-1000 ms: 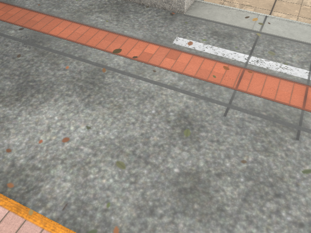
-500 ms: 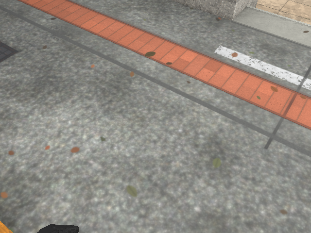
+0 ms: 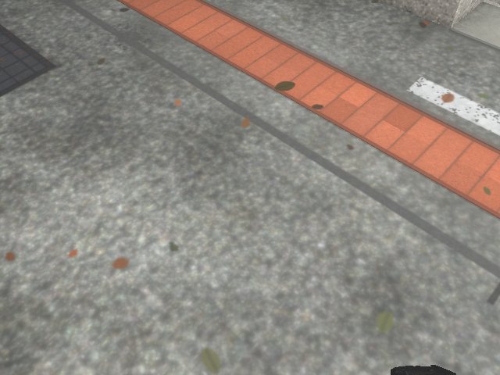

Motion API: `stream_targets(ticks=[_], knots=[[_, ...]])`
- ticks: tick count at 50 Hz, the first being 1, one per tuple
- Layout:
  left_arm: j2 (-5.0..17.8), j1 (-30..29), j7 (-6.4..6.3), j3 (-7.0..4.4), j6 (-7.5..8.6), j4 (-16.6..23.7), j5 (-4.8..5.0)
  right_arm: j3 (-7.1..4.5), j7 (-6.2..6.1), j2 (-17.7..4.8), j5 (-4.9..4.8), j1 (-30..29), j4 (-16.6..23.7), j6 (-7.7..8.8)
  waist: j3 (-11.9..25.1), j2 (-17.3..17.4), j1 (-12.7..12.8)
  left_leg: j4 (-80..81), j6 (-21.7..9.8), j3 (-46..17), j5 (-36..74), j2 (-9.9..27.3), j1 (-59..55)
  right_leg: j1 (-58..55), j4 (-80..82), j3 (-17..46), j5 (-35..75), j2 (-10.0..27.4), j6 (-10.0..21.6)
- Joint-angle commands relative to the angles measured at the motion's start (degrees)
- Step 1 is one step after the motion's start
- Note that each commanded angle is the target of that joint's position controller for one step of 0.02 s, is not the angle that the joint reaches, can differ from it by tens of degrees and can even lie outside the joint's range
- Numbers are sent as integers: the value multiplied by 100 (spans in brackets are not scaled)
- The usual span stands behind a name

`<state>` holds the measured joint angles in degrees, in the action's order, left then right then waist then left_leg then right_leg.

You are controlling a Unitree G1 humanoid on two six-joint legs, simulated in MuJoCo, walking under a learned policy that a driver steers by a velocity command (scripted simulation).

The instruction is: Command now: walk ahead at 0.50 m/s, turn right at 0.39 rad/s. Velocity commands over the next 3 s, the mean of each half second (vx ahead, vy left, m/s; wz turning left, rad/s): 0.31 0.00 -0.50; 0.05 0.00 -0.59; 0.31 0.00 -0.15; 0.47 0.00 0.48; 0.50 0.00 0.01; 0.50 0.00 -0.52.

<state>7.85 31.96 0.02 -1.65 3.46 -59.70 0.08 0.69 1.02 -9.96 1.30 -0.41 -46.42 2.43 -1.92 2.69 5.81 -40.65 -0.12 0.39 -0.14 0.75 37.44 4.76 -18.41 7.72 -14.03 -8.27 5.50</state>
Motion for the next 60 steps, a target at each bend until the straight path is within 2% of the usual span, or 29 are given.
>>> stream_targets(ticks=[1, 3, 5, 6, 7, 8, 9, 10, 12, 16, 20, 25, 27, 28, 29, 30, 32, 33, 35, 43, 48, 50, 52, 53, 54, 55, 56, 58, 60], knots=[[901, 339, -83, -171, 12, 281, -65, -96, -7, -462, -43, -607, 449, 120, -167, -553, -84, 830, 52, -23, -75, -156, -531, -226, 310, 1460, 2845, 1621, 367], [1000, 356, -100, -215, -33, 274, -135, -110, -30, -471, -55, -536, 445, 197, -106, -612, -161, 1274, -35, -24, -750, -295, -961, -438, -112, 1579, 3089, 1590, 393], [965, 152, -48, -220, -18, 306, -104, -178, -114, -600, -23, 340, 228, 329, 368, -550, -576, 1786, -301, -155, -843, -227, -2683, 43, -1020, 1467, 3244, 1257, 336], [906, -150, 5, -220, 59, 503, -49, -288, -203, -963, 53, 1260, 101, 403, 1021, -279, -1037, 1568, -610, -822, -877, 577, -4227, 880, -2062, 1212, 2570, 1060, 251], [479, 280, -2, -161, 71, 635, 225, -450, -289, -1526, 162, 1908, 59, 351, 1885, 688, -1131, 1364, -1302, -2466, -185, 2055, -6090, 2567, -3629, 345, 458, 453, -28], [967, 110, -68, -277, -19, 736, 98, -500, -286, -1406, 13, 1926, 11, 231, 1957, 780, -1131, 1708, -1699, -3410, 446, 2688, -5793, 3152, -4617, -232, -2018, 223, -63], [1180, -213, -78, -380, -107, 717, -73, -419, -272, -986, -7, 1600, 61, 202, 1108, -5, -885, 1731, -1662, -2858, 893, 2460, -4930, 3384, -5072, -278, -1743, 579, -122], [966, -510, -39, -371, -153, 752, -169, -338, -262, -679, -4, 1269, 118, 213, 551, -291, -757, 1912, -1554, -2215, 1634, 2203, -4193, 3321, -5104, -296, -1442, 717, -199], [801, -773, 30, -400, -300, 856, -262, -272, -273, -467, -29, 1073, 81, 255, 61, 85, -486, 2198, -1201, -1157, 2504, 1728, -3254, 3057, -4757, -420, -1166, 934, -318], [660, -1115, 160, -393, -425, 1108, -201, -362, -283, -737, -75, 1207, -82, 302, 271, 369, -286, 2319, -1112, -242, 3263, 1466, -3004, 2925, -4310, -618, -368, 808, -460], [568, -1820, 276, -239, -405, 1457, -145, -411, -277, -912, -91, 1097, -128, 246, 344, 601, -351, 2285, -806, 636, 2803, 1167, -2579, 2119, -2694, -969, 878, 827, -377], [972, -2137, 312, -277, -421, 1715, -221, -565, -245, -1311, -106, 1477, -228, 111, 420, 416, -495, 1366, -637, 680, 2347, 1463, -2866, 1484, -1744, -1162, 432, 693, -121], [1186, -1562, 235, -356, -297, 1572, -296, -595, -229, -1344, -78, 1768, -273, 11, 785, -165, -255, -232, -334, 954, 1628, 1193, -2657, 497, -861, -1038, 1124, 556, 100], [1821, -1313, 147, -498, -213, 1658, -324, -551, -201, -1132, -25, 2144, -108, -48, 1218, -1331, -266, -1934, -18, 1195, -1188, 762, -1625, -516, -762, 696, 3640, 2001, 504], [2362, -1242, 106, -629, -307, 1783, -115, -461, -194, -868, -77, 2378, 125, -177, 1975, -1809, -368, -3250, 137, 633, -4186, -163, -487, -1311, -759, 2519, 5075, 3278, 1657], [2073, -1151, 62, -601, -422, 1800, 18, -482, -216, -1056, 40, 1939, 80, -300, 1901, -720, -103, -3483, 142, -62, -3786, 96, -305, -956, -481, 2186, 3665, 2959, 1629], [1605, -1953, -5, -434, -543, 1846, -88, -478, -248, -1007, -35, 1472, 175, -346, 594, -625, -435, -2923, 95, -202, -2807, 316, -165, 307, -25, 1387, 2047, 2222, 1116], [1489, -2160, -26, -399, -563, 1879, -79, -494, -267, -1081, 32, 1523, 170, -383, 357, -844, -583, -2585, 98, -209, -2530, 352, -365, 715, 79, 1145, 1804, 1940, 895], [1408, -2229, -3, -373, -531, 1916, -97, -505, -254, -1080, 88, 1779, 43, -487, 489, -851, -676, -2498, 106, -151, -2269, 204, -778, 1003, 127, 980, 1816, 1698, 767], [1648, -1916, -2, -479, -543, 1869, -119, -497, -277, -982, 7, 1113, 316, -545, 479, -911, -432, -1339, 258, -387, -2156, 4, -617, 848, 389, 1767, -263, 1580, 747], [1702, -1814, 6, -520, -563, 1834, -171, -459, -313, -960, -70, 957, 432, -465, 504, -930, -388, -614, 122, -443, -2393, -255, -1118, 878, 281, 2217, -154, 1530, 710], [1712, -1815, 32, -539, -578, 1812, -166, -443, -311, -981, -92, 1120, 430, -407, 667, -976, -448, -116, 14, -416, -2545, -403, -1639, 966, 300, 2393, -605, 1432, 670], [1710, -2065, 55, -558, -637, 1831, -134, -424, -304, -946, -111, 1633, 318, -349, 573, -1029, -807, 1050, -200, -247, -2559, -607, -2857, 1810, 433, 2425, -1933, 1133, 433], [1615, -2255, 31, -543, -646, 1885, -88, -444, -349, -1010, -79, 2049, 201, -319, 373, -938, -1085, 2022, -318, -231, -2347, -512, -3724, 2563, 323, 2171, -2440, 740, 56], [1229, -2031, -19, -471, -623, 1887, -17, -556, -434, -1542, -37, 2167, 188, -285, 335, 268, -1013, 2794, -469, -1471, -3421, 719, -4265, 3331, -1260, 1343, -2675, 175, -291], [1103, -2104, -32, -423, -534, 2027, -13, -673, -441, -2156, 109, 1854, 329, -254, 228, 1320, -956, 3551, -943, -3609, -4531, 2197, -3916, 4109, -2815, 145, -1762, -539, -364], [1640, -2337, -23, -519, -470, 1974, -242, -635, -417, -1817, 129, 1482, 314, -243, -235, 287, -746, 3502, -995, -3257, -4475, 2035, -3101, 3953, -3302, 399, -892, 147, -381], [1513, -1736, 137, -494, -434, 1664, -259, -495, -330, -1288, 59, 1100, 326, -146, -146, 331, -338, 3404, -766, -2320, -3706, 1369, -2839, 3369, -3971, 308, -218, 152, -407], [1377, -1467, 224, -438, -428, 1435, -306, -454, -246, -1127, 13, 1302, 229, -56, -190, 518, -393, 3445, -732, -1767, -3366, 1034, -2820, 3320, -4398, 158, -45, 177, -415]])
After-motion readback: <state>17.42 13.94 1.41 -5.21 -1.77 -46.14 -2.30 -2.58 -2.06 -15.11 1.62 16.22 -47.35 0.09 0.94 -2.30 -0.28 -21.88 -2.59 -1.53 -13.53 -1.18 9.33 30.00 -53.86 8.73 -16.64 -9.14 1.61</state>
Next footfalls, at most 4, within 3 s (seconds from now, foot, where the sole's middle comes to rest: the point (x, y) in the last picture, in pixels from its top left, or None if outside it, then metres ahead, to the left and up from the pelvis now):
0.12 left None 0.21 0.09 -0.78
0.54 right None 0.31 -0.16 -0.78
1.08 left None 0.34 0.03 -0.78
1.52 right None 0.34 -0.25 -0.78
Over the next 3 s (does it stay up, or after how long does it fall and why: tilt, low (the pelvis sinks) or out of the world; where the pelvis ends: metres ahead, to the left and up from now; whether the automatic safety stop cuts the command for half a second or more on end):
stays up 1.06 -0.41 -0.01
